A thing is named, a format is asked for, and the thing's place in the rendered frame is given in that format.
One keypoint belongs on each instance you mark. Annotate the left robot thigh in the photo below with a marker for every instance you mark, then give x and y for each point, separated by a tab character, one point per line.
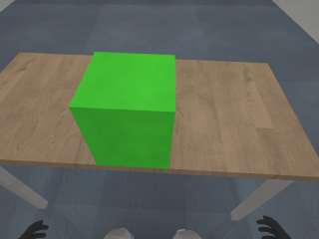
120	233

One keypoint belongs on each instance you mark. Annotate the left robot hand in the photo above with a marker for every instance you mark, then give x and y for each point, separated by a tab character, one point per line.
36	226

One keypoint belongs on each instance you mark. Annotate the carton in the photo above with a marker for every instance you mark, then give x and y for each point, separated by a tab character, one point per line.
124	107

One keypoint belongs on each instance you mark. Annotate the table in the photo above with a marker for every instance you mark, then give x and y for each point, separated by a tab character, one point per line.
231	119

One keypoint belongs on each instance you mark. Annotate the right robot hand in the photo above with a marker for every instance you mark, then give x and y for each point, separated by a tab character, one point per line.
275	229

